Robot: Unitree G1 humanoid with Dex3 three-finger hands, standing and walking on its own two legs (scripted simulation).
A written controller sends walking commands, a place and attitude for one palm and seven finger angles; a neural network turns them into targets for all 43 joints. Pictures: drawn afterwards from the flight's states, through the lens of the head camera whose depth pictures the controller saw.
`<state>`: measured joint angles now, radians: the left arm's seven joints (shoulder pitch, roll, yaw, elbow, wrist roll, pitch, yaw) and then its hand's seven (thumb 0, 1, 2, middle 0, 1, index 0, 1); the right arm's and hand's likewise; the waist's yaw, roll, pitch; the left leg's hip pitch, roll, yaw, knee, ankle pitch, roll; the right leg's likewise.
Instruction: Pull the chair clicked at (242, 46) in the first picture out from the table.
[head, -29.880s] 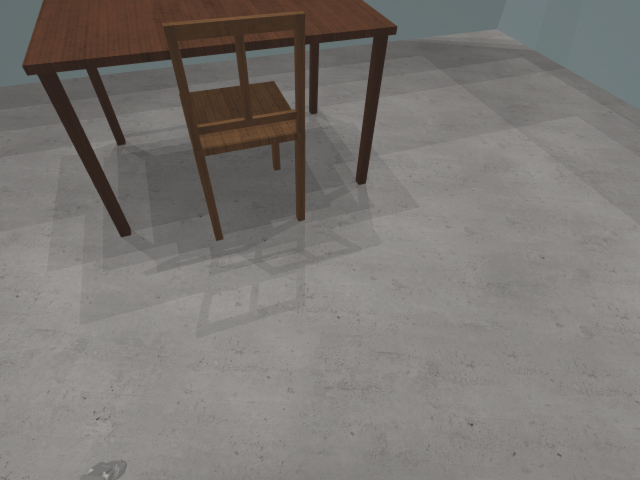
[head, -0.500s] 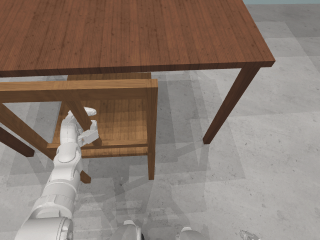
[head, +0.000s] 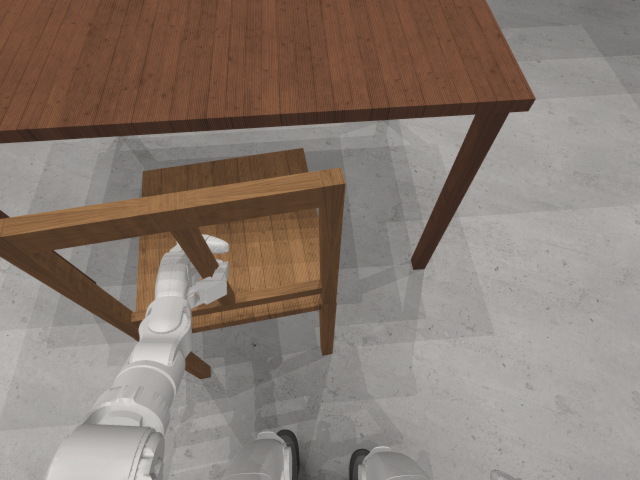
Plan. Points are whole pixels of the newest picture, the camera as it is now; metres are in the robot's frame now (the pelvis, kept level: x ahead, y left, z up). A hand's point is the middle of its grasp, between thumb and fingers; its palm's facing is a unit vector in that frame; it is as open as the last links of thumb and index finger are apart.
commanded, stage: step backward, pulling the chair out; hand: left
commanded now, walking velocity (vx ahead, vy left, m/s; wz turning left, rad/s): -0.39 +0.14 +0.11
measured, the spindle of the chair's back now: (208, 268) +0.40 +0.17 -0.08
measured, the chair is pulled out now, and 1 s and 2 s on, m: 0.13 0.26 0.45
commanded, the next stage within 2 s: none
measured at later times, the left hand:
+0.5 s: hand (222, 333) +0.30 +0.13 -0.06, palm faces -0.04 -0.98 -0.18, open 5.6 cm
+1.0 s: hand (222, 364) +0.26 +0.13 -0.06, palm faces +0.03 -0.98 -0.20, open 5.8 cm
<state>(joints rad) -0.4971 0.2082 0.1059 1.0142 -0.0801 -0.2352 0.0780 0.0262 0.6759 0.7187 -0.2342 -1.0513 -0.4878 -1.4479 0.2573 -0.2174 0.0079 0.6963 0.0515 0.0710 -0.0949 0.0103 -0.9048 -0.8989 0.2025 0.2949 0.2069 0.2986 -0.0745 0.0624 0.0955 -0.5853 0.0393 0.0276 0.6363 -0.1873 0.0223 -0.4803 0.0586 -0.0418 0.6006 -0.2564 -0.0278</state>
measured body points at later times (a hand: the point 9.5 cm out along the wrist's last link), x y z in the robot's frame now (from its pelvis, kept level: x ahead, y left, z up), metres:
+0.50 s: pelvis -0.05 +0.01 +0.00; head +0.02 +0.02 +0.45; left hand +0.30 +0.19 -0.04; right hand +0.07 -0.22 -0.12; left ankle +0.08 +0.10 -0.72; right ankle -0.03 -0.13 -0.70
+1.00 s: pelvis -0.12 -0.01 +0.01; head -0.01 -0.01 +0.44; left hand +0.25 +0.18 -0.04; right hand -0.02 -0.31 -0.12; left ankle -0.13 +0.13 -0.72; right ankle -0.06 -0.16 -0.72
